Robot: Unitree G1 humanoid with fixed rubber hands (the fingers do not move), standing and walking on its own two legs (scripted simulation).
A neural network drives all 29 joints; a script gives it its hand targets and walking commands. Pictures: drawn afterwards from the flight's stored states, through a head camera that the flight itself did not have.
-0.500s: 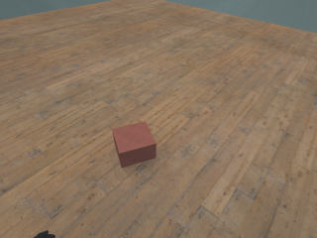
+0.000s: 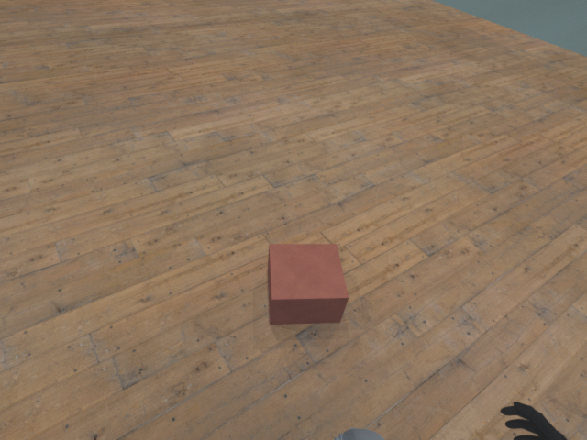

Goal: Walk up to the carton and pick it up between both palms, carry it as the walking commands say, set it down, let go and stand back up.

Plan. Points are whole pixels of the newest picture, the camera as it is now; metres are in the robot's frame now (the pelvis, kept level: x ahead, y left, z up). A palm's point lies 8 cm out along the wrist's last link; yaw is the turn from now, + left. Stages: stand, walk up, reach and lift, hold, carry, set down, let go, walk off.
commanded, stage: walk up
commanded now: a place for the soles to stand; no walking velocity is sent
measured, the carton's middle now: (304, 283) +0.84 -0.09 -0.65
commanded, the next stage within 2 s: none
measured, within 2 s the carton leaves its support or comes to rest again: neither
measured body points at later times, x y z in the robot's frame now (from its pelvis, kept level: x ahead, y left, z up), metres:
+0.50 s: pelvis +0.15 -0.06 -0.02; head +0.13 -0.04 +0.43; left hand +0.19 +0.27 -0.11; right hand +0.31 -0.38 -0.05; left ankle +0.21 +0.03 -0.70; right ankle +0.19 -0.20 -0.67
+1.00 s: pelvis +0.29 -0.15 -0.02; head +0.31 -0.13 +0.43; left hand +0.37 +0.19 -0.09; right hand +0.45 -0.47 -0.07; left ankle +0.31 -0.04 -0.69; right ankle +0.38 -0.29 -0.70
